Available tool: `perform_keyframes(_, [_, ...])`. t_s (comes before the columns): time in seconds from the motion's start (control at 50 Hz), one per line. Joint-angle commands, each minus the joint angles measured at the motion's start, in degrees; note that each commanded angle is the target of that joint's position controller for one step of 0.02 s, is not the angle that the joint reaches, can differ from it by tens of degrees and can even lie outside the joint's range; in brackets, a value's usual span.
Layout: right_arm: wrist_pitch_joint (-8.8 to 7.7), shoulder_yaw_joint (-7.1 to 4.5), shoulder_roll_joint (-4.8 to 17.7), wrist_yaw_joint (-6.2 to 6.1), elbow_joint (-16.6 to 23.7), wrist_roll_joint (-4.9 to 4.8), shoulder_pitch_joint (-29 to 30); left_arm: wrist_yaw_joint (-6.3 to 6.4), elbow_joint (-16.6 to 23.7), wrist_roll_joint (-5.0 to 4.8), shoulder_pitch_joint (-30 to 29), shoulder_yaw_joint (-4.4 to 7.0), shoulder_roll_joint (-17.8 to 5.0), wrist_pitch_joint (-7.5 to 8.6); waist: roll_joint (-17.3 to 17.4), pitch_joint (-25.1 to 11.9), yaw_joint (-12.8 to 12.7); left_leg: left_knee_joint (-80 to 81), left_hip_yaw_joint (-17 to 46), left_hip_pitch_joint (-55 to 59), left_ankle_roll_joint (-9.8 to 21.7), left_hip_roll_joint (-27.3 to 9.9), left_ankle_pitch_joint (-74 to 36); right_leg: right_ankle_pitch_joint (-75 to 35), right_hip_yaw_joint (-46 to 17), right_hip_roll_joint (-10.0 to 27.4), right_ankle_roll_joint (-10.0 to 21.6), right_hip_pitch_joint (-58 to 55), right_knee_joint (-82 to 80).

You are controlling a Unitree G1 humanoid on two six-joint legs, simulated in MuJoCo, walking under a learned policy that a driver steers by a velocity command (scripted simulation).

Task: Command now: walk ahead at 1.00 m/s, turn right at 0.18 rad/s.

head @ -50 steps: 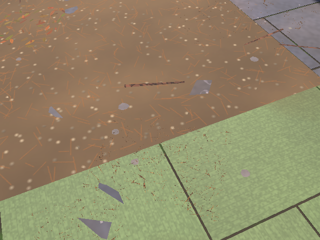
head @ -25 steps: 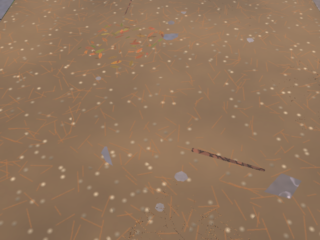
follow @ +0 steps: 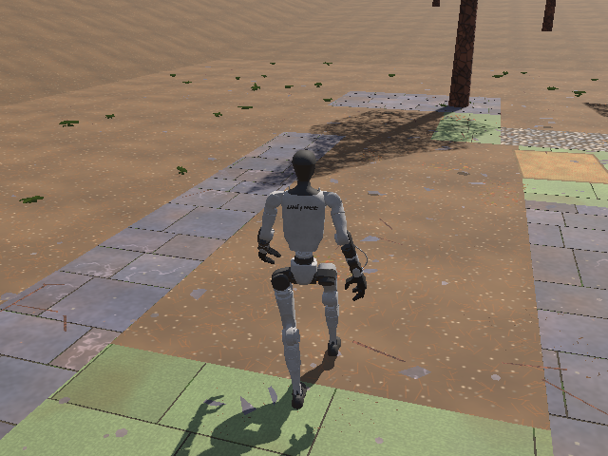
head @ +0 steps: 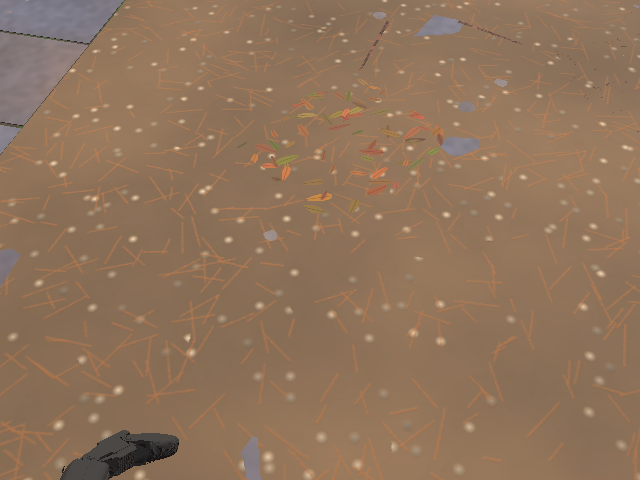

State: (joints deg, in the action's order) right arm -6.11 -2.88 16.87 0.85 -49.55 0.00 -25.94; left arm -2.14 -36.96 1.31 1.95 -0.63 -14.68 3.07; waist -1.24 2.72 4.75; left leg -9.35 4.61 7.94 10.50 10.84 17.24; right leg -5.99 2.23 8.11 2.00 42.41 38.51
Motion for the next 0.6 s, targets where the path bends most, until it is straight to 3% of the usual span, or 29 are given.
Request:
perform_keyframes(0.02, [-1.48,-1.63,8.76,-0.59,0.90,0.61,-2.10,-0.31,2.71,-0.75,-4.93,1.04,-4.42,0.71,2.63,2.12,0.22,5.44,-1.81,-5.78,-2.57,-15.05,-49.52,-5.78,5.09,-5.75,3.98,-12.78,-6.70])
perform_keyframes(0.06, [-0.89,-1.94,10.89,-1.94,0.53,1.72,-1.51,-0.32,1.39,-0.50,-1.43,2.17,-7.17,0.81,6.11,-1.84,-2.89,-1.81,-4.84,1.60,-5.06,-17.41,-70.05,1.26,6.14,-10.90,5.31,-16.11,-6.79])
perform_keyframes(0.08, [-0.17,-2.16,11.81,-2.58,0.69,2.71,-0.23,-0.17,-0.37,-0.65,4.21,2.97,-8.93,0.62,7.80,-4.98,-6.30,-9.62,-5.97,3.35,-6.08,-18.49,-78.56,5.24,6.37,-13.23,5.98,-20.67,-5.67])
perform_keyframes(0.1, [0.67,-2.37,12.25,-3.17,1.41,3.81,2.35,0.14,-3.91,-0.87,15.02,3.99,-10.93,0.28,8.93,-9.32,-11.49,-21.80,-7.04,2.28,-6.73,-19.27,-83.77,8.96,6.36,-14.97,6.84,-29.18,-4.03])
perform_keyframes(0.12, [1.50,-2.60,12.96,-3.54,2.74,4.08,7.22,0.63,-8.27,-0.84,28.45,5.15,-12.35,-0.10,7.79,-12.59,-18.84,-40.49,-9.38,-4.78,-7.46,-18.37,-80.62,11.60,4.76,-13.92,8.66,-40.94,-6.37])
perform_keyframes(0.14, [1.01,-1.63,9.35,-3.23,4.53,4.00,10.86,1.42,-10.57,-0.59,37.33,6.61,-15.29,-0.82,0.53,-14.23,-22.03,-66.80,-9.85,-20.80,-7.27,-12.26,-45.94,20.87,-5.39,-7.26,12.13,-53.24,-2.94])
perform_keyframes(0.16, [-0.53,0.07,2.45,-1.25,7.86,1.24,4.30,1.28,-10.54,0.27,30.50,7.46,-18.93,-1.45,-21.18,-17.01,-10.31,-86.12,-4.55,-50.63,-11.53,-1.27,9.34,28.53,-45.01,6.51,24.12,-67.45,-14.60])
perform_keyframes(0.18, [-1.57,1.13,4.96,-1.46,9.24,2.04,7.15,0.72,-7.47,-0.23,23.88,7.55,-15.57,-1.43,-7.65,-16.68,-11.33,-85.10,3.17,-55.66,-9.33,-5.93,4.34,34.19,-52.63,7.64,24.52,-64.99,-22.51])
perform_keyframes(0.2, [-2.20,1.26,6.48,-1.08,10.03,2.31,11.79,0.81,-7.63,-0.64,22.14,6.83,-12.20,-1.22,1.02,-10.61,-10.07,-79.80,4.35,-54.79,-8.91,-9.69,-0.28,34.73,-46.05,6.81,22.17,-56.34,-23.94])
perform_keyframes(0.22, [-2.44,1.68,6.18,-0.88,10.72,2.77,13.67,0.91,-8.73,-0.51,21.84,6.23,-9.40,-1.05,7.21,-5.23,-7.70,-73.03,2.93,-51.44,-8.57,-11.95,-1.84,29.80,-40.61,4.40,19.63,-46.07,-25.54])
perform_keyframes(0.24, [-1.65,2.00,5.27,-0.75,11.99,3.87,15.70,1.31,-9.43,-0.58,21.50,5.80,-8.77,-0.60,8.29,-2.02,-5.81,-69.72,2.51,-49.06,-9.29,-13.34,-0.65,25.57,-35.26,1.20,17.73,-38.65,-26.07])
perform_keyframes(0.26, [-0.40,2.58,4.35,-0.43,12.73,4.74,14.75,1.63,-9.91,-0.65,21.01,5.43,-8.70,-0.11,6.37,-0.15,-3.40,-66.54,1.88,-47.11,-10.30,-14.14,0.23,22.70,-32.53,-0.96,17.43,-32.86,-26.98])
perform_keyframes(0.3, [1.49,3.45,3.52,-0.15,14.92,4.97,17.04,1.33,-9.84,-1.08,21.10,5.62,-10.02,1.08,3.77,2.44,-2.33,-57.55,-0.66,-44.99,-11.87,-15.80,1.84,19.97,-27.67,-4.28,17.38,-24.21,-29.31])
perform_keyframes(0.36, [1.40,4.78,2.25,0.94,19.40,3.26,27.75,1.34,-8.94,-1.24,21.21,6.45,-11.20,1.71,1.23,5.17,-5.23,-37.71,-4.58,-37.57,-13.71,-15.40,-12.44,12.14,-22.98,-8.35,14.87,-16.05,-32.68])
perform_keyframes(0.4, [1.24,5.11,1.23,1.14,20.12,2.30,30.50,0.96,-9.34,-2.06,23.60,7.05,-11.94,1.79,-0.15,2.83,-8.06,-29.45,-5.78,-31.77,-13.27,-13.31,-23.10,1.69,-22.50,-8.66,12.02,-18.76,-31.76])
perform_keyframes(0.46, [0.95,4.56,2.86,0.46,20.82,1.96,32.04,1.35,-9.76,-2.20,25.96,7.71,-13.06,1.37,-1.58,-0.04,-9.91,-22.10,-4.86,-30.51,-12.07,-11.43,-23.32,-9.39,-23.91,-7.19,9.69,-30.58,-26.09])
perform_keyframes(0.5, [0.52,3.08,6.10,-0.56,19.18,2.06,26.23,1.91,-9.52,-1.70,25.50,8.12,-14.75,1.26,-1.44,-5.66,-7.06,-18.93,-4.50,-21.72,-10.87,-8.71,-15.89,-23.24,-24.10,-7.17,7.16,-35.81,-14.93])
perform_keyframes(0.52, [0.14,1.95,8.15,-1.29,17.08,1.78,17.66,1.77,-9.08,-1.38,23.49,8.46,-16.61,1.39,-1.54,-10.98,-1.99,-18.53,-3.88,-11.83,-10.14,-9.13,-12.33,-24.80,-23.40,-8.13,5.97,-34.77,-3.91])
perform_keyframes(0.54, [-0.22,0.40,11.25,-2.41,14.56,2.23,5.75,1.54,-8.03,-1.09,20.47,8.18,-15.40,2.03,-1.02,-16.88,4.20,-21.04,0.42,2.41,-8.71,-14.66,-5.49,-16.77,-22.19,-10.07,5.24,-26.92,10.24])
perform_keyframes(0.56, [-0.19,-1.32,15.46,-3.50,13.08,4.35,-4.53,1.80,-5.92,-1.65,20.64,5.98,-6.74,2.66,9.85,-24.94,5.97,-19.25,17.92,16.97,-5.85,-31.26,14.02,17.67,-15.91,-13.87,5.20,-14.41,29.66])
perform_keyframes(0.58, [0.58,-2.36,18.84,-2.85,12.95,4.34,0.00,1.70,-2.27,-3.47,25.54,4.44,-4.82,2.10,24.94,-31.06,-0.01,-8.85,46.86,20.63,-0.20,-41.13,21.53,34.97,-10.26,-15.19,4.20,-2.02,41.98])
perform_keyframes(0.6, [0.99,-1.70,11.76,-2.54,13.99,3.75,5.59,2.31,-4.23,-1.71,20.31,4.83,-9.07,0.83,13.51,-21.05,0.62,-7.81,40.47,13.20,-0.61,-36.80,26.48,27.99,-8.83,-9.53,4.82,3.68,43.36])
